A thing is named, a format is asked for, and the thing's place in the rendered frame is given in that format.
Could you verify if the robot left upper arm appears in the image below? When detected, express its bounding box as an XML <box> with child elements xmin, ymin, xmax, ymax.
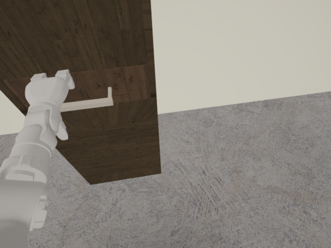
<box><xmin>0</xmin><ymin>179</ymin><xmax>50</xmax><ymax>248</ymax></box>

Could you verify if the cabinet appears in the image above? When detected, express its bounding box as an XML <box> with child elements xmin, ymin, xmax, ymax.
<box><xmin>0</xmin><ymin>0</ymin><xmax>161</xmax><ymax>185</ymax></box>

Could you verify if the handle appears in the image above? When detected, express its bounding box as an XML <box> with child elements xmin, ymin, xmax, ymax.
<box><xmin>60</xmin><ymin>87</ymin><xmax>113</xmax><ymax>112</ymax></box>

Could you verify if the left robot hand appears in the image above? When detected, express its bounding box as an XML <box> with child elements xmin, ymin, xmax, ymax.
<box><xmin>25</xmin><ymin>69</ymin><xmax>75</xmax><ymax>140</ymax></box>

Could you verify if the left robot forearm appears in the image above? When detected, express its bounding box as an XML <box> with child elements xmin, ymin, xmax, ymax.
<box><xmin>0</xmin><ymin>102</ymin><xmax>61</xmax><ymax>184</ymax></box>

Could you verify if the drawer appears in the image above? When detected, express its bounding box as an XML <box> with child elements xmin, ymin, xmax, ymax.
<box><xmin>3</xmin><ymin>65</ymin><xmax>149</xmax><ymax>109</ymax></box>

